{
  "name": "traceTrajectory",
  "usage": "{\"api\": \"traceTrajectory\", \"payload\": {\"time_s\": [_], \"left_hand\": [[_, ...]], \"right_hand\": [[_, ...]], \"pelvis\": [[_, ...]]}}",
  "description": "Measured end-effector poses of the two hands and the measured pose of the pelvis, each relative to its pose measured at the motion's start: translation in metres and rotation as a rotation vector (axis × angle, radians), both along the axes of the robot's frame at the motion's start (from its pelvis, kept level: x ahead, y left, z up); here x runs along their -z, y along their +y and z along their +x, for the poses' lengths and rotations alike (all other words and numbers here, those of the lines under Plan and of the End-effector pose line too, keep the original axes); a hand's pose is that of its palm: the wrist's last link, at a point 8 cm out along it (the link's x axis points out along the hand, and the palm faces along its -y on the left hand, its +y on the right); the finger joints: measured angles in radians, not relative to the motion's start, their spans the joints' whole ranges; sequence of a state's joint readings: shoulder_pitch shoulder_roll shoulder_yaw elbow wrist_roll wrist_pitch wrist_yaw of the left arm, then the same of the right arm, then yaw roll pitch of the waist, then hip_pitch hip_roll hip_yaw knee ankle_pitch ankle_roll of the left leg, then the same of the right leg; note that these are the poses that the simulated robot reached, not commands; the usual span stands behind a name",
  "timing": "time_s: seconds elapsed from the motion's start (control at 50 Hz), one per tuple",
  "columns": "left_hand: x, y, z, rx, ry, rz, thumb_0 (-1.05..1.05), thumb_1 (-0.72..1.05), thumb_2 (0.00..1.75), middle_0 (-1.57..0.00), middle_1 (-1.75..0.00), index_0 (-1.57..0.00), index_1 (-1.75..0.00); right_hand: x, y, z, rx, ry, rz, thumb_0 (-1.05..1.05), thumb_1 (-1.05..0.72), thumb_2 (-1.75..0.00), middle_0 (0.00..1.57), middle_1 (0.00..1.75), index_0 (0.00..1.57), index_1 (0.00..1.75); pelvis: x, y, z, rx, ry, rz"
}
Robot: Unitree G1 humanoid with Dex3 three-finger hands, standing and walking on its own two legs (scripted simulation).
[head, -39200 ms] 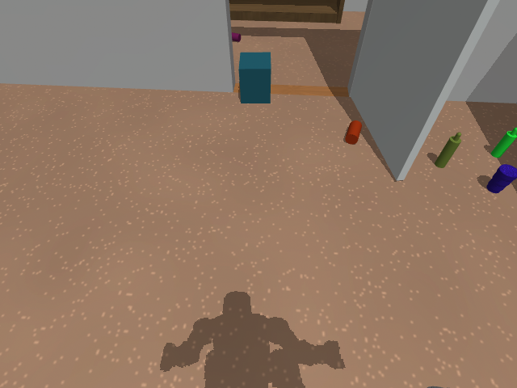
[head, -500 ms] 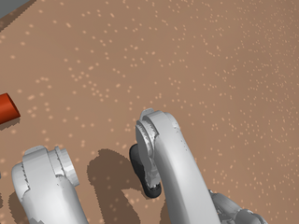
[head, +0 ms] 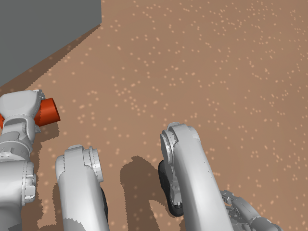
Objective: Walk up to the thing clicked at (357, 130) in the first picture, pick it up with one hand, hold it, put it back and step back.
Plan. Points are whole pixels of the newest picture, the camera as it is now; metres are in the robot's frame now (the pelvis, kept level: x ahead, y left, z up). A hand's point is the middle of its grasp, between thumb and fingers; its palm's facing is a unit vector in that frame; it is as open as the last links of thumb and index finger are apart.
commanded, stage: settle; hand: left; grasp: from above
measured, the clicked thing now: (31, 116) +0.43 +0.28 -0.21
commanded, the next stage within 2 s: lift in 0.26 s
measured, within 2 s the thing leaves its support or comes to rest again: neither
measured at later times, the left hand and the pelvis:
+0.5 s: hand (24, 113) +0.42 +0.27 -0.13, palm faces -0.41 -0.07 -0.91, open 10.1 cm; pelvis -0.01 -0.01 +0.03, yaw +3 degrees
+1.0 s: hand out of the picture +0.36 +0.27 +0.01, palm faces -0.44 -0.12 -0.89, open 10.1 cm; pelvis -0.01 -0.01 +0.13, yaw +5 degrees
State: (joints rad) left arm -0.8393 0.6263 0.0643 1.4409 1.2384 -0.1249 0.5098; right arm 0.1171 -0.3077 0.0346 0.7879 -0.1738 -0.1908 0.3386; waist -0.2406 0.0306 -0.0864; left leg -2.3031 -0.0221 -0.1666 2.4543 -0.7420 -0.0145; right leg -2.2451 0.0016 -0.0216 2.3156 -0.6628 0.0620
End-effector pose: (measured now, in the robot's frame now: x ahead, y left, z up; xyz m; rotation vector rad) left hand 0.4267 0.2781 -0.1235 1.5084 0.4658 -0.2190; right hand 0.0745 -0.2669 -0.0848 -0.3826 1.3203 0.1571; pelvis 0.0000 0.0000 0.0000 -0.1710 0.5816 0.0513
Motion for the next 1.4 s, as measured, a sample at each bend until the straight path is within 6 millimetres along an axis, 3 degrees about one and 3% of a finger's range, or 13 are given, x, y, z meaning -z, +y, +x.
{"api": "traceTrajectory", "payload": {"time_s": [0.14,0.48,0.64,0.8,0.96,1.14,1.4], "left_hand": [[-0.024,-0.002,-0.002,-0.018,0.038,-0.029,-0.01,0.05,0.33,-0.84,-0.33,-0.77,-0.33],[-0.052,-0.006,-0.007,0.043,-0.008,-0.024,-0.02,0.03,0.33,-0.88,-0.27,-0.80,-0.28],[-0.084,0.000,-0.011,-0.017,0.019,-0.016,-0.01,0.01,0.38,-0.89,-0.25,-0.82,-0.27],[-0.123,0.004,-0.032,-0.009,0.062,-0.035,-0.01,0.00,0.39,-0.90,-0.25,-0.82,-0.27],[-0.173,0.001,-0.057,0.009,0.031,-0.062,-0.01,-0.01,0.40,-0.90,-0.25,-0.82,-0.27],[-0.249,-0.001,-0.072,-0.019,-0.004,-0.044,-0.01,-0.02,0.42,-0.91,-0.22,-0.83,-0.26],[-0.364,-0.018,-0.090,-0.043,0.030,-0.068,-0.02,-0.02,0.42,-0.93,-0.18,-0.84,-0.24]], "right_hand": [[-0.002,-0.008,0.007,0.007,-0.033,-0.019,0.00,-0.91,-0.90,0.20,0.30,0.20,0.30],[-0.023,-0.022,-0.022,0.129,0.031,-0.131,0.00,-0.91,-0.90,0.20,0.30,0.20,0.30],[-0.040,-0.016,-0.017,0.166,-0.010,-0.123,0.00,-0.91,-0.90,0.20,0.30,0.20,0.30],[-0.067,-0.010,0.000,0.184,-0.056,-0.111,0.00,-0.91,-0.90,0.20,0.30,0.20,0.30],[-0.105,-0.007,0.032,0.180,-0.138,-0.114,0.00,-0.91,-0.90,0.20,0.30,0.20,0.30],[-0.159,-0.001,0.066,0.197,-0.248,-0.101,0.00,-0.90,-0.90,0.20,0.30,0.20,0.30],[-0.246,0.010,0.074,0.253,-0.294,-0.057,0.00,-0.90,-0.90,0.20,0.30,0.20,0.30]], "pelvis": [[-0.011,-0.007,-0.009,-0.012,-0.008,0.028],[-0.030,-0.010,-0.010,-0.022,0.014,0.046],[-0.051,-0.008,-0.010,-0.027,0.022,0.045],[-0.083,-0.006,-0.009,-0.034,0.021,0.054],[-0.122,-0.006,-0.008,-0.042,0.007,0.068],[-0.175,-0.006,-0.003,-0.050,-0.045,0.090],[-0.269,-0.008,0.013,-0.047,-0.174,0.131]]}}
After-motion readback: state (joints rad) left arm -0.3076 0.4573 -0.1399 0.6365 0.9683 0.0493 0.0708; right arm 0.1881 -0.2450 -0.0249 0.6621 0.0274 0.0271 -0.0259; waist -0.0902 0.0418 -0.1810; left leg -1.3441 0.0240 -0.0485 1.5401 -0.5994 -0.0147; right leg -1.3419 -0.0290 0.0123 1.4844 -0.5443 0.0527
